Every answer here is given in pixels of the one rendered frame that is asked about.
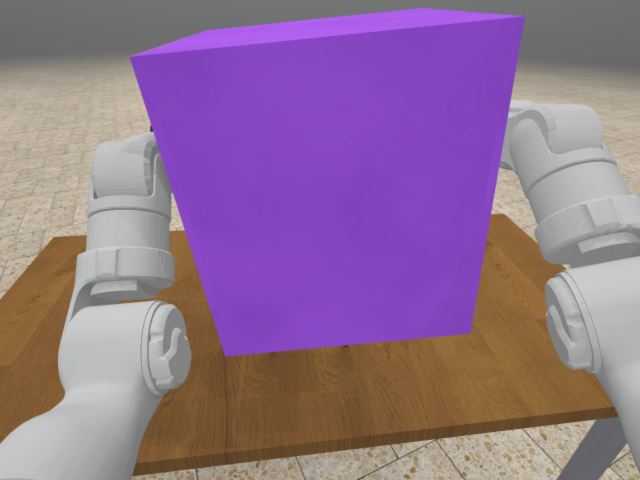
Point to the carton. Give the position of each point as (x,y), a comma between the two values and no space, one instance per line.
(335,177)

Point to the left robot forearm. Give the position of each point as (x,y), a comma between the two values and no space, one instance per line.
(129,213)

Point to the robot left upper arm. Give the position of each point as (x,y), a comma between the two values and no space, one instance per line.
(117,362)

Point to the right robot forearm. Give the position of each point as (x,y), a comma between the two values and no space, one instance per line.
(583,208)

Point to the table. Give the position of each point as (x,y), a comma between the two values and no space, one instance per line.
(504,375)

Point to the robot right upper arm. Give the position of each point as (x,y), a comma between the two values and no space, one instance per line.
(593,319)

